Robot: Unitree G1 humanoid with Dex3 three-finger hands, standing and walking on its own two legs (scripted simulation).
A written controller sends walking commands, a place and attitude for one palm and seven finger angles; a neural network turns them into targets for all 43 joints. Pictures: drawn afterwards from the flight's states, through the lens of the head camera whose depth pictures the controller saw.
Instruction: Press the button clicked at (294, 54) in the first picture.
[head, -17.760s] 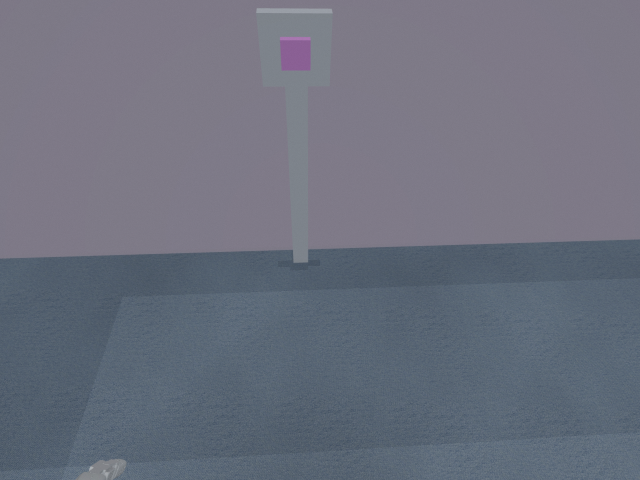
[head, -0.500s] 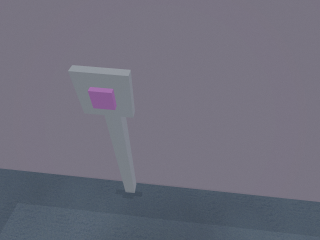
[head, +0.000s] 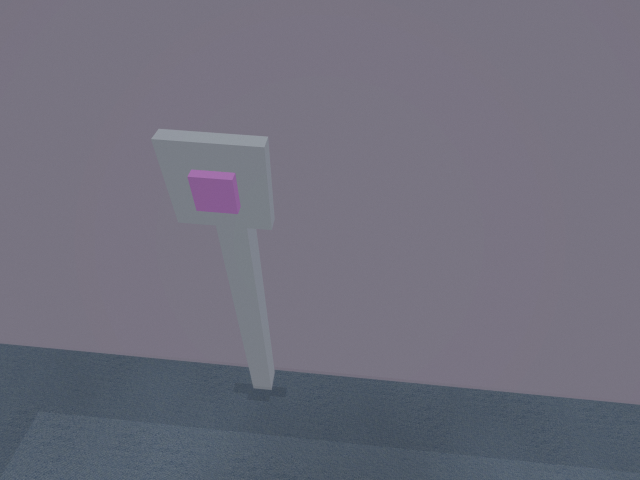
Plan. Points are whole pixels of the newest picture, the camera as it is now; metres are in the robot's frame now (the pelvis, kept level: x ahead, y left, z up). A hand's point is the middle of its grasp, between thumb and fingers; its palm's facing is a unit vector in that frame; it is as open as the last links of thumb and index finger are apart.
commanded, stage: raise the hand and make a fist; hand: left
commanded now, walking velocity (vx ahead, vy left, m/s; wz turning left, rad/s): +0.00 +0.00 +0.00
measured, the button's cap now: (215, 191) +0.52 +0.20 +0.08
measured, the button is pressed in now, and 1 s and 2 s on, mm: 0 0 0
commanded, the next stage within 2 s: none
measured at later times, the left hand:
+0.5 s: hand (196, 472) +0.15 +0.16 -0.05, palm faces -0.01 -1.00 +0.02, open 5.4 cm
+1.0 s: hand (163, 421) +0.19 +0.20 +0.00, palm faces +0.00 -1.00 -0.06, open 3.1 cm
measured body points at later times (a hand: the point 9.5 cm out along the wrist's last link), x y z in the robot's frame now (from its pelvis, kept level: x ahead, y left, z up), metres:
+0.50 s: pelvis -0.02 -0.02 -0.08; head +0.01 -0.01 +0.37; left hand +0.15 +0.21 -0.05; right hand +0.22 -0.27 -0.09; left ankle +0.01 +0.10 -0.74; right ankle +0.02 -0.13 -0.74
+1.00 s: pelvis +0.01 -0.01 -0.06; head +0.06 +0.00 +0.38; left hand +0.18 +0.25 +0.01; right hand +0.19 -0.23 -0.14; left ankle +0.01 +0.10 -0.74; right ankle +0.02 -0.13 -0.74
